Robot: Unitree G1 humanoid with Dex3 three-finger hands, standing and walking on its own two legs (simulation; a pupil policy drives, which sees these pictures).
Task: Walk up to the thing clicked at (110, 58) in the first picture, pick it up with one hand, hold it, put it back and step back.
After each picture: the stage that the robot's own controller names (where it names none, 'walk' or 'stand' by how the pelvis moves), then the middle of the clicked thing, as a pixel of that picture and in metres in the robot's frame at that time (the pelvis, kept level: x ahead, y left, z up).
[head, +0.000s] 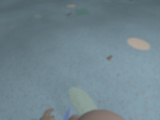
stand; (110, 57) +1.26 -0.38 -0.72
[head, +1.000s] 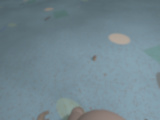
walk; (94, 58) +1.17 +0.02 -0.70
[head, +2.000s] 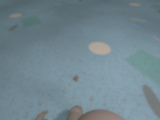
walk; (76, 78) +0.68 +0.25 -0.70
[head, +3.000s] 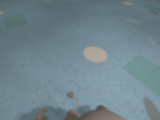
walk; (71, 95) +0.38 +0.21 -0.71
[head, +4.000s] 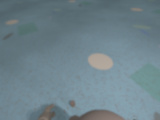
stand; (73, 103) +0.32 +0.23 -0.72
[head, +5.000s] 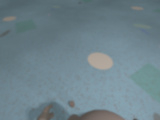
stand; (72, 104) +0.30 +0.22 -0.71
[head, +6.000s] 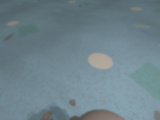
stand; (73, 103) +0.33 +0.23 -0.73
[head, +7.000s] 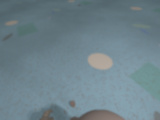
stand; (73, 104) +0.32 +0.23 -0.73
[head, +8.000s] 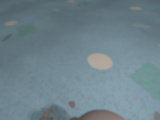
stand; (72, 104) +0.31 +0.24 -0.73
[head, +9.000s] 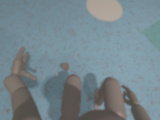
go down; (66, 67) +0.40 +0.22 -0.37
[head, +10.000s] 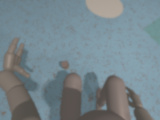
approach; (65, 65) +0.41 +0.23 -0.32
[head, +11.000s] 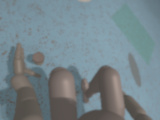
close in; (38, 59) +0.40 +0.27 -0.22
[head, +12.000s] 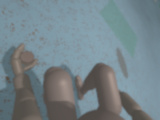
close; (27, 59) +0.40 +0.28 -0.22
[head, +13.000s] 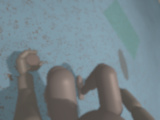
lift; (32, 61) +0.37 +0.26 -0.23
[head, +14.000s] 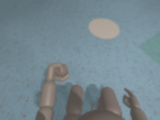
lift; (63, 73) +0.32 +0.20 -0.01
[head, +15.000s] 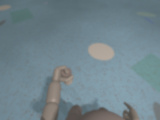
hold; (67, 76) +0.32 +0.18 -0.01
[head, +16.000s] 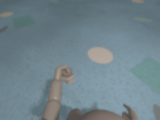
hold; (68, 76) +0.33 +0.18 +0.00
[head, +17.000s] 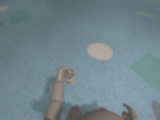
hold; (70, 77) +0.33 +0.16 -0.03
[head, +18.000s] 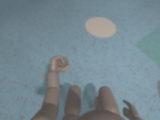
crouch; (64, 65) +0.40 +0.20 -0.07
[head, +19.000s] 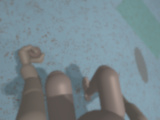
lower; (37, 55) +0.43 +0.26 -0.20
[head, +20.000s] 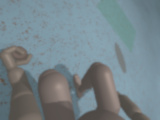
lower; (21, 56) +0.42 +0.28 -0.23
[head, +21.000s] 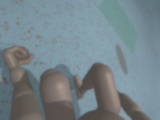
lower; (23, 56) +0.41 +0.28 -0.23
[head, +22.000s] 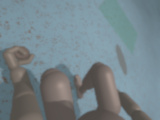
lower; (23, 56) +0.41 +0.28 -0.23
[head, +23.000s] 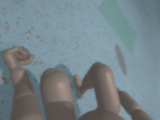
lower; (23, 56) +0.41 +0.28 -0.22
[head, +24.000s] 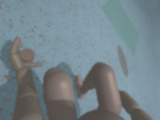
withdraw; (27, 57) +0.40 +0.27 -0.23
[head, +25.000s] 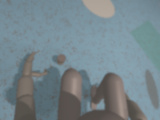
stand; (61, 60) +0.42 +0.23 -0.27
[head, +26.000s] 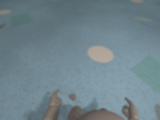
stand; (73, 97) +0.35 +0.19 -0.64
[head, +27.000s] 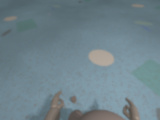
stand; (74, 99) +0.36 +0.20 -0.67
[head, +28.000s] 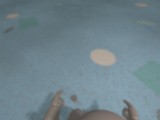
stand; (74, 98) +0.36 +0.20 -0.67
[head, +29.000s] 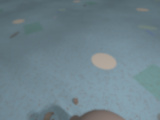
walk; (76, 101) +0.36 +0.20 -0.72
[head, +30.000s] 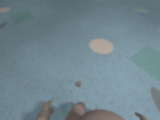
walk; (79, 84) +0.49 +0.17 -0.70
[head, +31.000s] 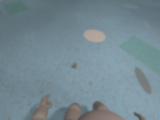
walk; (75, 66) +0.79 +0.22 -0.70
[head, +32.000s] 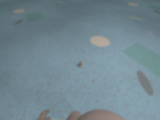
stand; (80, 64) +0.98 +0.21 -0.71
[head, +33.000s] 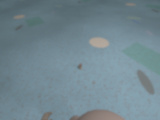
stand; (80, 66) +0.98 +0.21 -0.73
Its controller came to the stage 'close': yes
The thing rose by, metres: 0.72
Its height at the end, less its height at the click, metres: +0.00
